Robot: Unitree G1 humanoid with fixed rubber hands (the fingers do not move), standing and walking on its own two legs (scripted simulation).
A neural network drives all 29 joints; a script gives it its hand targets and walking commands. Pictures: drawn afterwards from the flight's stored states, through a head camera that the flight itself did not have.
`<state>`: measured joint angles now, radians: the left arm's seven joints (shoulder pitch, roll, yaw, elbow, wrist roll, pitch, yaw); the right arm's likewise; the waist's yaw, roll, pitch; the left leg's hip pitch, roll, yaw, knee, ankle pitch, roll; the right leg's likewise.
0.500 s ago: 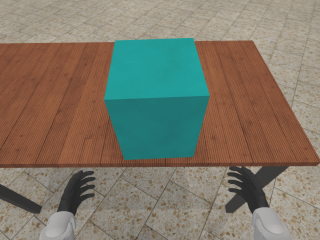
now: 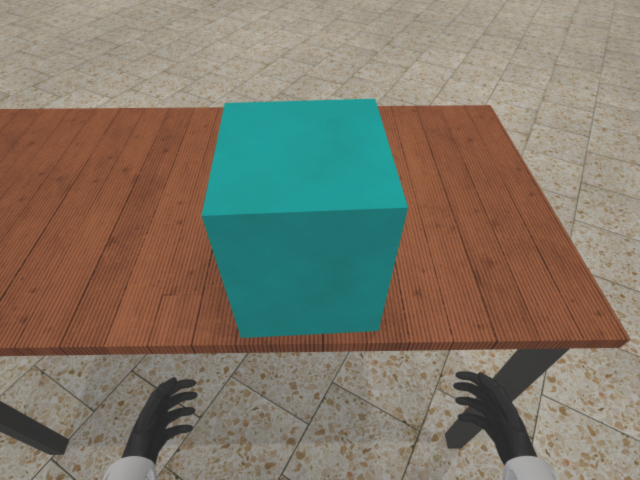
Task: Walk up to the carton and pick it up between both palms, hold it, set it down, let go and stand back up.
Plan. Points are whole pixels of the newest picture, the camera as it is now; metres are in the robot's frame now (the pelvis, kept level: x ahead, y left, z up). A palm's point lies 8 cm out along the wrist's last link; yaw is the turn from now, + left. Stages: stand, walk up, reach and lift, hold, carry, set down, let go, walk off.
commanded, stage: set down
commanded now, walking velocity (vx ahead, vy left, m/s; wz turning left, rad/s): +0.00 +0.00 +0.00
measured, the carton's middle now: (305, 222) +0.42 +0.05 +0.09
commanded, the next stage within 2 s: let go in 0.26 s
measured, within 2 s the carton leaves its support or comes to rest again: neither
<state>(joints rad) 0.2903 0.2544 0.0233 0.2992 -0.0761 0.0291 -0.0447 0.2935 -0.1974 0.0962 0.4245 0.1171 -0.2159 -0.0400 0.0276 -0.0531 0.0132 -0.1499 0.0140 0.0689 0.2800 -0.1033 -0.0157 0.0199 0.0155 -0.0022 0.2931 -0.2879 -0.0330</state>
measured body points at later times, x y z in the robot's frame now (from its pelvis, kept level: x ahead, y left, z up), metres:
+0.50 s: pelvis -0.02 +0.01 +0.00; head +0.01 +0.02 +0.45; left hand +0.15 +0.23 -0.10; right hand +0.14 -0.22 -0.10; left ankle +0.03 +0.13 -0.75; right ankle -0.08 -0.09 -0.75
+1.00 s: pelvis -0.01 +0.01 -0.01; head -0.01 +0.01 +0.44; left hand +0.11 +0.25 -0.12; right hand +0.09 -0.23 -0.14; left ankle +0.03 +0.13 -0.75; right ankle -0.08 -0.09 -0.75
